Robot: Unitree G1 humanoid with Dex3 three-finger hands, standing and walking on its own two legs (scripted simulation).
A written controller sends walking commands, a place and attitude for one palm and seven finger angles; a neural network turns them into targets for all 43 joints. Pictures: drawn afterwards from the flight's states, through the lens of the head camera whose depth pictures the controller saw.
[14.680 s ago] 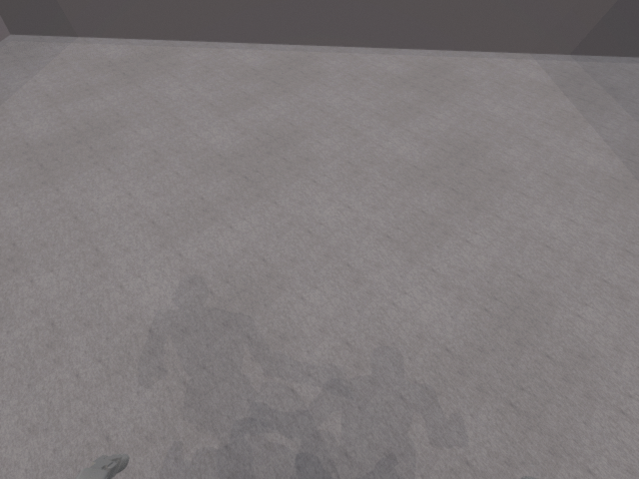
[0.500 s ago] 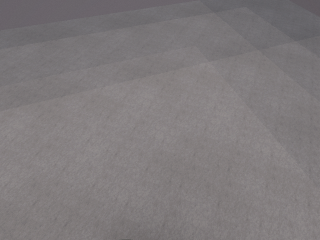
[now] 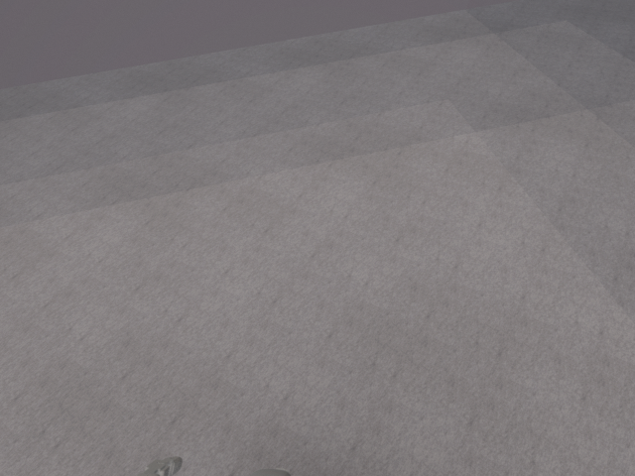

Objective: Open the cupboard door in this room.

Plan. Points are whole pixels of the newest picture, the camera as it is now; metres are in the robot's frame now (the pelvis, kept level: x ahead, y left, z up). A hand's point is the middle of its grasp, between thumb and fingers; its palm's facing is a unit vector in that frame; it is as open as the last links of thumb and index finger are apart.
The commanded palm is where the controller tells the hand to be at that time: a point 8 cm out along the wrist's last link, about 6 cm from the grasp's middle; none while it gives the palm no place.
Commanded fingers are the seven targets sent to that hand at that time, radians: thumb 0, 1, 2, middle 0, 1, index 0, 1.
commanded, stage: turn or walk to find it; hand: left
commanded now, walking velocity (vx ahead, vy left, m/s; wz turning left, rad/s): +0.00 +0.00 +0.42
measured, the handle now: out of the picture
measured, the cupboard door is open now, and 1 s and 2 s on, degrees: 0 0 0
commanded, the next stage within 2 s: none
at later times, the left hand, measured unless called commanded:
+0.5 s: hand out of the picture -0.07 +0.23 -0.18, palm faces +0.30 -0.93 -0.23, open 7.4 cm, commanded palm none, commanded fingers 0.00 0.90 0.90 -0.20 -0.30 -0.20 -0.30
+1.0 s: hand out of the picture -0.02 +0.22 -0.14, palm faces +0.39 -0.88 -0.27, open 7.4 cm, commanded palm none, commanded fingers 0.00 0.90 0.90 -0.20 -0.30 -0.20 -0.30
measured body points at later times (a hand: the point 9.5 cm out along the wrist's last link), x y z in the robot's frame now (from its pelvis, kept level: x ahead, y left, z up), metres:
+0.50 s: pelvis -0.04 +0.02 +0.00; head -0.01 +0.06 +0.44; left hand -0.08 +0.28 -0.17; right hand +0.12 -0.20 -0.13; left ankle -0.06 +0.12 -0.73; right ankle +0.00 -0.10 -0.72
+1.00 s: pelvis -0.06 -0.01 +0.00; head -0.02 -0.01 +0.45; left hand -0.04 +0.27 -0.12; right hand +0.07 -0.22 -0.16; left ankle -0.06 +0.12 -0.73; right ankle -0.02 -0.11 -0.73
